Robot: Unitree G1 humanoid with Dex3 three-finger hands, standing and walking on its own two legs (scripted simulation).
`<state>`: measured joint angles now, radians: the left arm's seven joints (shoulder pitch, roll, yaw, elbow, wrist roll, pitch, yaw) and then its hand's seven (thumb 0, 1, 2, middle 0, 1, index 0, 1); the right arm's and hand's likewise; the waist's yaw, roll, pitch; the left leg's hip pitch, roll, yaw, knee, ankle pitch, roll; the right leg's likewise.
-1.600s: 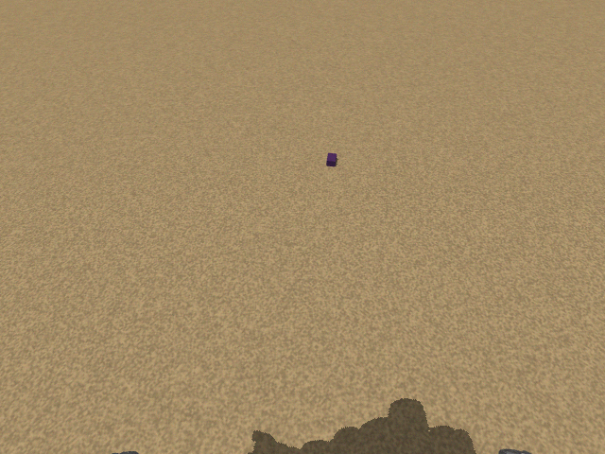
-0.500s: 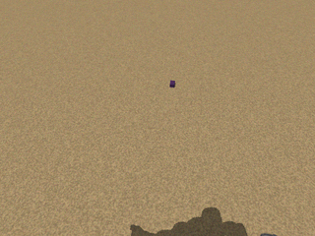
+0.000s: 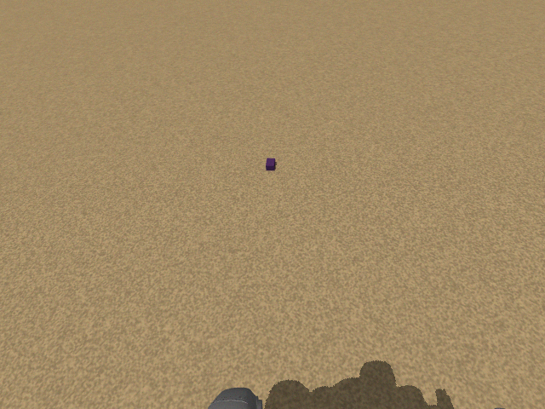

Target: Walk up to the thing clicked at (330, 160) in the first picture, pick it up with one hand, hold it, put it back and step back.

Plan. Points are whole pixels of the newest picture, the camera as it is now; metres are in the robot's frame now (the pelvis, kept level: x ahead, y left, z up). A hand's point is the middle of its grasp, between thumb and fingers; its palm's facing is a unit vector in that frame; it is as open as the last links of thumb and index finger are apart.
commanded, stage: walk up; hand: left
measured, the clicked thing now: (270, 164) +1.37 +0.13 -0.75
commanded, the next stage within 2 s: none
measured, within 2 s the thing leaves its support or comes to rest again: neither
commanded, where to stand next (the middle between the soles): +1.03 -0.07 m, yaw -2 degrees
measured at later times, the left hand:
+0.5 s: hand (161, 285) +0.35 +0.27 -0.13, palm faces -0.15 -0.92 -0.36, open 7.4 cm
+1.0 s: hand (180, 234) +0.49 +0.27 -0.15, palm faces -0.07 -0.93 -0.35, open 7.4 cm
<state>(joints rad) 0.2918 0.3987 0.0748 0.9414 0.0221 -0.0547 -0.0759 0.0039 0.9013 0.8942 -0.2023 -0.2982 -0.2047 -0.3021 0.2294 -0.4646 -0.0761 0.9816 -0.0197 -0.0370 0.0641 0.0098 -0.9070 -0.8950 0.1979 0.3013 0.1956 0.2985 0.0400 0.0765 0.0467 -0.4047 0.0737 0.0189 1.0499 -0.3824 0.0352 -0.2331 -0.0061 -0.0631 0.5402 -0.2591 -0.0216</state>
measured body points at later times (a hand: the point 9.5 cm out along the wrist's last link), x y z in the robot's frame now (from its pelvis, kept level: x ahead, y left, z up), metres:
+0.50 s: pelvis +0.22 +0.00 +0.00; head +0.24 +0.01 +0.45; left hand +0.35 +0.32 -0.10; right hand +0.23 -0.33 -0.10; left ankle +0.21 +0.13 -0.73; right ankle +0.33 -0.15 -0.70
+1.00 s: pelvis +0.45 -0.01 -0.01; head +0.45 +0.01 +0.44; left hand +0.49 +0.32 -0.13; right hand +0.51 -0.35 -0.10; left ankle +0.56 +0.10 -0.73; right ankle +0.38 -0.16 -0.73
